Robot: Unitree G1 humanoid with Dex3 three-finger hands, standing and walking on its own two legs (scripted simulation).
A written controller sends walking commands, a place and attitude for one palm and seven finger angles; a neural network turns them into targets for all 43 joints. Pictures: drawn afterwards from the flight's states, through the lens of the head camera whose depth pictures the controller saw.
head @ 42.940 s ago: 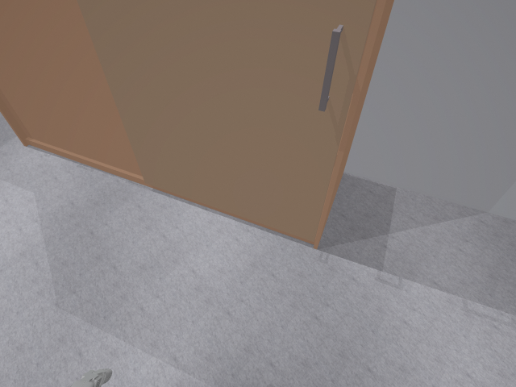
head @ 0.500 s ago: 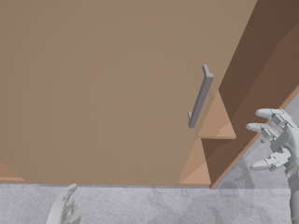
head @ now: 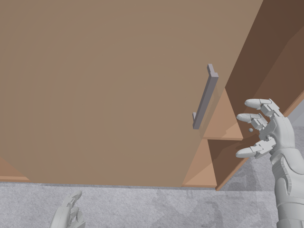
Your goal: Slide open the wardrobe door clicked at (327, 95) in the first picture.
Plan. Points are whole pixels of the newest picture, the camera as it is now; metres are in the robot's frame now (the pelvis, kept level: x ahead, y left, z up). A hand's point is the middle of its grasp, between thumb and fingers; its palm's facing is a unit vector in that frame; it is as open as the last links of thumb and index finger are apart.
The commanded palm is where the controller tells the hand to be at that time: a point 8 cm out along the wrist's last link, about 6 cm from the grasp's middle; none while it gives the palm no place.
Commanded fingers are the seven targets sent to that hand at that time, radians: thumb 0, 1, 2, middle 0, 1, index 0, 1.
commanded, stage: move the hooked fingers beside the handle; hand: right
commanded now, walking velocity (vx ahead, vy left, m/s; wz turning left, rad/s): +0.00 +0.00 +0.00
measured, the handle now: (202, 100) +0.45 -0.10 +0.10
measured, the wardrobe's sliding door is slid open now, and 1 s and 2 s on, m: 0.23 0.23 0.23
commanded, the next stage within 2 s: feel for the door with the fingertips in 1.40 s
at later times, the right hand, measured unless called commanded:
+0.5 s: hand (233, 117) +0.38 -0.17 +0.11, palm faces -0.04 +1.00 +0.00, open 14.0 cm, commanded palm +0.36 -0.22 +0.11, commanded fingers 0.00 0.50 -0.30 0.30 1.20 0.30 1.20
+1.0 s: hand (228, 120) +0.38 -0.16 +0.11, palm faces -0.06 +1.00 -0.01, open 14.0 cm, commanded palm +0.35 -0.21 +0.11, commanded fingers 0.00 0.50 -0.30 0.30 1.20 0.30 1.20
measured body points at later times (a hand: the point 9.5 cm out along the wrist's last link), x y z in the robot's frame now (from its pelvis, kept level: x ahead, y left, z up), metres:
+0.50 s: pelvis +0.00 +0.00 +0.00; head +0.02 +0.01 +0.45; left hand +0.11 +0.26 -0.10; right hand +0.38 -0.23 +0.12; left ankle +0.00 +0.11 -0.72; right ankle +0.00 -0.12 -0.72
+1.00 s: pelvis +0.00 +0.00 +0.00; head +0.02 +0.01 +0.45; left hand +0.11 +0.26 -0.11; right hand +0.37 -0.21 +0.11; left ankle +0.00 +0.11 -0.72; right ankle +0.00 -0.12 -0.72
